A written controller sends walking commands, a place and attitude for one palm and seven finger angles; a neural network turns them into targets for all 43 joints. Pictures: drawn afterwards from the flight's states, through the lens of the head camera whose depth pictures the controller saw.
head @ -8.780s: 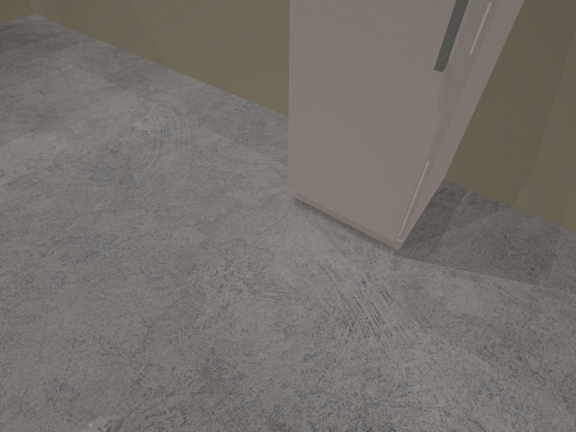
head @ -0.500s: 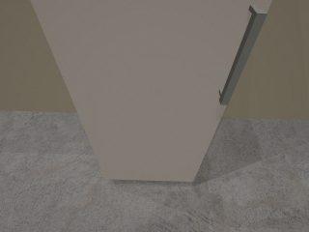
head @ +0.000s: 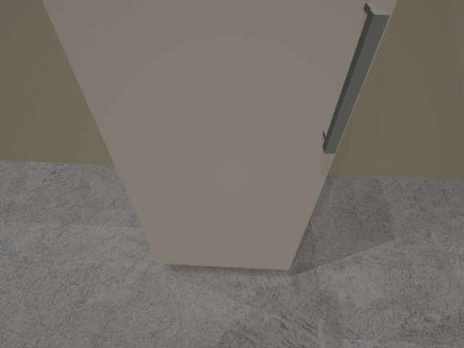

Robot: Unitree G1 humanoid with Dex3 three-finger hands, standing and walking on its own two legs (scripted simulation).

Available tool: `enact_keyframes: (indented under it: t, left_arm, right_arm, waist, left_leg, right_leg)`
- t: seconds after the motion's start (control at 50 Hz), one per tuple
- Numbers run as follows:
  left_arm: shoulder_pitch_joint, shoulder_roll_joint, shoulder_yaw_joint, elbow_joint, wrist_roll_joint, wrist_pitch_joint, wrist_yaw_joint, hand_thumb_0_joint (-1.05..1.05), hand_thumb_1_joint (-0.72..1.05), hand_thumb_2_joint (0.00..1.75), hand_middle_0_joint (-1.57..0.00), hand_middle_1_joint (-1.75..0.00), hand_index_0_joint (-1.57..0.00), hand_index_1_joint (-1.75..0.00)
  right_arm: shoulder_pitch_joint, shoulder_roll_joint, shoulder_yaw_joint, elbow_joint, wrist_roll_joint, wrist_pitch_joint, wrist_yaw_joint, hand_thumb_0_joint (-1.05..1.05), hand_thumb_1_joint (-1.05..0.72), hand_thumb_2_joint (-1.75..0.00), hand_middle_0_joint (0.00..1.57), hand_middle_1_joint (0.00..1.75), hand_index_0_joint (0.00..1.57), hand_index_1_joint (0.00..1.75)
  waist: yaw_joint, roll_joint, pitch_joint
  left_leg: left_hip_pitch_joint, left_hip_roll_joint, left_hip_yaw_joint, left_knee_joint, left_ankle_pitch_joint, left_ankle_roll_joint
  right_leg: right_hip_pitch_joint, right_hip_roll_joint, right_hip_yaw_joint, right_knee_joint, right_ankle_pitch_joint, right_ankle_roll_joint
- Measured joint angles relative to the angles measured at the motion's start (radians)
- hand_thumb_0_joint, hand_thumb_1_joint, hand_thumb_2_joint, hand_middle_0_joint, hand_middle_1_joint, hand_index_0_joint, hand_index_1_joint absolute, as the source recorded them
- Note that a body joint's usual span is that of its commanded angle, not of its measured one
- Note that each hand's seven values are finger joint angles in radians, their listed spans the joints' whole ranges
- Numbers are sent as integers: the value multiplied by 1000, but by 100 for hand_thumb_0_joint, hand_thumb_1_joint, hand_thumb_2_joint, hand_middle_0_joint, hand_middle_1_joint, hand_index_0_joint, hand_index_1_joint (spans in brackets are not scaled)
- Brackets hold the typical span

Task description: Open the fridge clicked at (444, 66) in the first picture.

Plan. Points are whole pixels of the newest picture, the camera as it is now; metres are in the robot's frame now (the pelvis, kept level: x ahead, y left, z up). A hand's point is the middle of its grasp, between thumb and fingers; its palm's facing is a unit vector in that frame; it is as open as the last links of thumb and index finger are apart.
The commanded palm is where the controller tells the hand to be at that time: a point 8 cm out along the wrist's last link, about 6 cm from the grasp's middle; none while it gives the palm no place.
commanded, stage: come to a stop and stand still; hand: right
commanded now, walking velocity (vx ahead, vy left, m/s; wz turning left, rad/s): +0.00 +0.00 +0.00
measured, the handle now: (346, 88) +0.52 -0.18 +0.20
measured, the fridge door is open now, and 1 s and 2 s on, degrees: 0 0 0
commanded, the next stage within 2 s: look again from close up in 0.22 s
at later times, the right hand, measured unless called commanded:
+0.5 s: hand out of the picture +0.04 -0.22 -0.18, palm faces +0.03 +0.96 -0.26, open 7.4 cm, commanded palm none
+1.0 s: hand out of the picture +0.01 -0.26 -0.16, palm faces +0.01 +0.94 -0.34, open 7.4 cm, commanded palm none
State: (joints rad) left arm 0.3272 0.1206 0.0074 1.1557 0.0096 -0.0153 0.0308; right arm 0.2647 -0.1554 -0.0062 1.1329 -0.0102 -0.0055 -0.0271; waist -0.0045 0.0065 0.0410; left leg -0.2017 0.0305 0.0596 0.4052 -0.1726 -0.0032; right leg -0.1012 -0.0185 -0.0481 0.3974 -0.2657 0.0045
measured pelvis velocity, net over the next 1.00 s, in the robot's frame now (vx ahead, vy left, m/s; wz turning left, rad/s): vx -0.04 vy -0.01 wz -0.02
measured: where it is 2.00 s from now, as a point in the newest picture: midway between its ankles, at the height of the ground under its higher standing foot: outside the picture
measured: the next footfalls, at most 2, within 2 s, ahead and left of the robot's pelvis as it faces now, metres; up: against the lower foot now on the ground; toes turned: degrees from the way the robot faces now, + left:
none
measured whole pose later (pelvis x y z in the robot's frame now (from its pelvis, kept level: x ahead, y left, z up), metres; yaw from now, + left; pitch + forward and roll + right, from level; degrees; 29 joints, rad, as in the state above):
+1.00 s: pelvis -0.04 -0.01 +0.00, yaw -1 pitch -3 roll +0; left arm 0.23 0.32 0.01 1.00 0.02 0.00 -0.01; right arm 0.23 -0.34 0.00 0.99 -0.02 0.00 0.00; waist 0.00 0.01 0.02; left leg -0.25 0.06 0.07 0.44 -0.14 -0.01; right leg -0.18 0.01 -0.03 0.47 -0.24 -0.02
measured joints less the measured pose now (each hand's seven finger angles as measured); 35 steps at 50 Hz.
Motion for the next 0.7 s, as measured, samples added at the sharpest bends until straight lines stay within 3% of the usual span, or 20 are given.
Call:
enact_keyframes:
  t: [0.32,0.36,0.5,0.7]
  left_arm:
    - [-65,50,7,-23,-1,-10,-3,0,91,90,-20,-30,-20,-30]
    - [-71,60,5,-59,4,-6,-9,0,91,90,-20,-30,-20,-30]
    - [-78,119,27,-149,8,-3,2,0,91,90,-21,-30,-20,-30]
    - [-142,171,14,-196,8,-1,-17,0,91,90,-20,-30,-20,-30]
  right_arm:
    - [-29,-33,-2,-5,-4,-3,6,1,-90,-90,20,30,20,30]
    - [-22,-50,5,-36,-9,-6,9,1,-90,-90,20,30,20,30]
    - [4,-83,-8,-111,-13,1,5,1,-90,-90,20,30,20,30]
    - [-44,-133,2,-166,-9,0,16,1,-90,-90,20,30,20,30]
  waist:
    - [-6,2,9]
    - [2,10,13]
    - [8,-6,-44]
    - [-6,-1,-52]
  left_leg:
    - [16,12,-2,-7,-6,-12]
    - [-4,18,1,23,-17,-11]
    - [-39,19,11,132,-81,-8]
    - [-26,21,4,114,-41,-9]
  right_leg:
    - [19,13,-1,-16,-2,-11]
    - [1,17,3,4,-7,-12]
    - [-49,11,15,142,-82,-13]
    - [-39,14,9,134,-49,-16]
